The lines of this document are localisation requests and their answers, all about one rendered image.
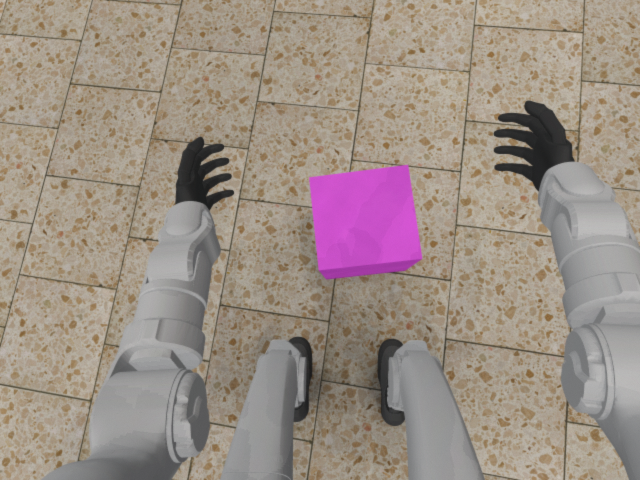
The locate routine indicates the carton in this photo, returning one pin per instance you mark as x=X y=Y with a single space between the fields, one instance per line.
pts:
x=365 y=222

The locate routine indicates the left robot hand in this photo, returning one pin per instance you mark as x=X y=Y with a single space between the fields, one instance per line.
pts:
x=190 y=185

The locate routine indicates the robot right upper arm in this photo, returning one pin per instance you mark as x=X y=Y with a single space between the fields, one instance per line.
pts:
x=601 y=377

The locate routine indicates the robot left upper arm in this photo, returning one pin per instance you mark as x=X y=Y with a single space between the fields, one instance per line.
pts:
x=145 y=424

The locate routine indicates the left robot forearm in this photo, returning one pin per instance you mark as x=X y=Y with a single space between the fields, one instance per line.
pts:
x=166 y=332

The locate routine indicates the robot left shin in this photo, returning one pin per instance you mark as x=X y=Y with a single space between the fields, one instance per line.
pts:
x=281 y=345

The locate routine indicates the right robot forearm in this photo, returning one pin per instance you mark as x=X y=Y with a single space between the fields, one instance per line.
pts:
x=596 y=249

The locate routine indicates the right robot hand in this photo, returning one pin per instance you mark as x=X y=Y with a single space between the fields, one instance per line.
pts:
x=547 y=140

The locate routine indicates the robot right foot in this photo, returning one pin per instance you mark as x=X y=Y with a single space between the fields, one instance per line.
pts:
x=387 y=350

